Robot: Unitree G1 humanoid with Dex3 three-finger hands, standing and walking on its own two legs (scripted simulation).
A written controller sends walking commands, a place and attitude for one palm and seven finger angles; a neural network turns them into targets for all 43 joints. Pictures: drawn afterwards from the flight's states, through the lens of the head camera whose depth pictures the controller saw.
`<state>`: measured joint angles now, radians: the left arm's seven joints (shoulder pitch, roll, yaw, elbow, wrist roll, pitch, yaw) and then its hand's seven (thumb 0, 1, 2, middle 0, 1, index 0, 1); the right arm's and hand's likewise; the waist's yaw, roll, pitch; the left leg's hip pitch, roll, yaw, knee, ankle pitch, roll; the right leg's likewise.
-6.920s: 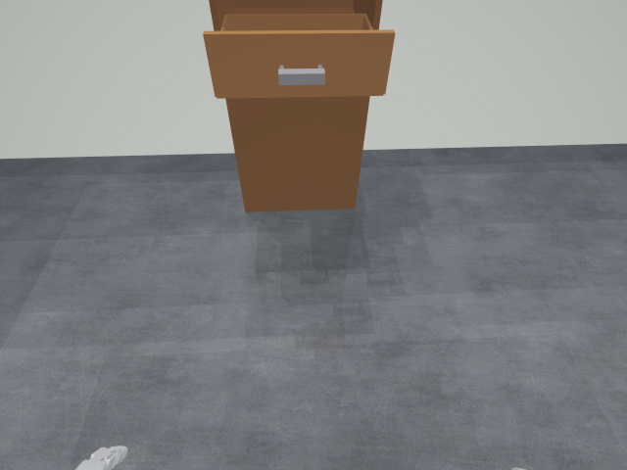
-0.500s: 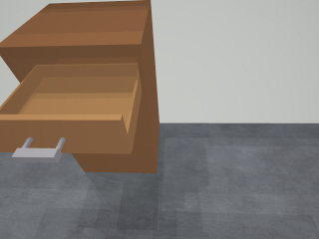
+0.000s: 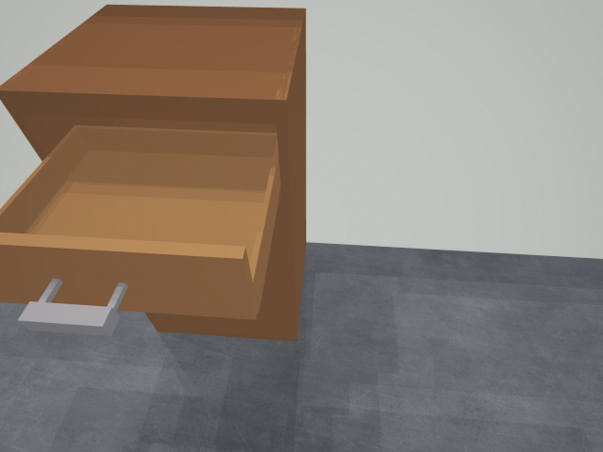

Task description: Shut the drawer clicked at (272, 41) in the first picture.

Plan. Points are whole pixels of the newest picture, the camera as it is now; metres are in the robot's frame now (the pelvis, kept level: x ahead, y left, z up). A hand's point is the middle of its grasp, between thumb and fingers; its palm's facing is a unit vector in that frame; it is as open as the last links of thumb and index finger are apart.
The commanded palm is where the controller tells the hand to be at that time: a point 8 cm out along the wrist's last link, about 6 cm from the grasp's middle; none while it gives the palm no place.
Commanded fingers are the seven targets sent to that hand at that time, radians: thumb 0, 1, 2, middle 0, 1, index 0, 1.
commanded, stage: come to a stop and stand still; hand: left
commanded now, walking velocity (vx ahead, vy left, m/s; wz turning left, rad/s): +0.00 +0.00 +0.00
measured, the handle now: (79, 303) +0.29 +0.33 +0.03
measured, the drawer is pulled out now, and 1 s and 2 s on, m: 0.29 0.29 0.29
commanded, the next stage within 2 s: look again from close up in 0.36 s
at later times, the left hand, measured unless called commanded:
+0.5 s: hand out of the picture +0.02 +0.18 -0.17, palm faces +0.03 -0.98 -0.21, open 7.4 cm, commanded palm none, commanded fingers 0.00 0.90 0.90 -0.20 -0.30 -0.20 -0.30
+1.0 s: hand out of the picture +0.00 +0.16 -0.17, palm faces +0.05 -0.98 -0.18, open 7.4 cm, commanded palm none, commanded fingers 0.00 0.90 0.90 -0.20 -0.30 -0.20 -0.30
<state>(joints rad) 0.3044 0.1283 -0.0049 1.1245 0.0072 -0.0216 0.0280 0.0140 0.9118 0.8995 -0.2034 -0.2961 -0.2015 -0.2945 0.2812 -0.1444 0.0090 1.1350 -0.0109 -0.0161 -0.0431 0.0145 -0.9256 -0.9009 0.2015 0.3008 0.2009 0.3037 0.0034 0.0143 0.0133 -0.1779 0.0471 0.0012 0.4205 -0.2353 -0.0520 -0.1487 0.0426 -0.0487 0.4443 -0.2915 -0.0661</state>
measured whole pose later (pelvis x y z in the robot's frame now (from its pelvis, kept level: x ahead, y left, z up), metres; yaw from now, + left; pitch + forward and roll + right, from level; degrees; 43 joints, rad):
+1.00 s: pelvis +0.01 +0.00 +0.00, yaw +0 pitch -1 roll +1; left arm 0.32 0.12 0.00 1.11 0.01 -0.02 0.03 0.01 0.90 0.90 -0.20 -0.30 -0.20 -0.29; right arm 0.28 -0.13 0.01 1.16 -0.01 -0.01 -0.04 0.00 -0.91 -0.90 0.20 0.30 0.20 0.30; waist 0.00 0.00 0.02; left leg -0.15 0.04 0.00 0.41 -0.25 -0.05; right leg -0.12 0.03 -0.05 0.44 -0.31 -0.06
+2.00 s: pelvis -0.01 +0.08 +0.00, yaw +0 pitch +0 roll +0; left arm 0.36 0.10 0.00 1.07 0.01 -0.02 0.02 0.01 0.90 0.90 -0.20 -0.30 -0.20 -0.29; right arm 0.26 -0.16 -0.01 1.09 -0.01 0.00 -0.03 0.00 -0.92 -0.90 0.20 0.30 0.20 0.30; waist 0.01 -0.01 0.03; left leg -0.22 0.05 0.03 0.47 -0.23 -0.03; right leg -0.15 0.04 -0.10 0.48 -0.33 -0.08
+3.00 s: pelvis -0.01 +0.14 +0.00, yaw -1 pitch +0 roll +0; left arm 0.29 0.18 -0.01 1.04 0.01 0.01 0.04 0.01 0.91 0.90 -0.20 -0.30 -0.20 -0.29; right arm 0.27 -0.16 0.01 1.07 -0.01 -0.01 -0.03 0.01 -0.92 -0.90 0.20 0.30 0.20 0.30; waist 0.00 -0.01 0.03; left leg -0.23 -0.02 0.06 0.51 -0.27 0.05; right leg -0.15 -0.04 -0.06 0.49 -0.33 0.02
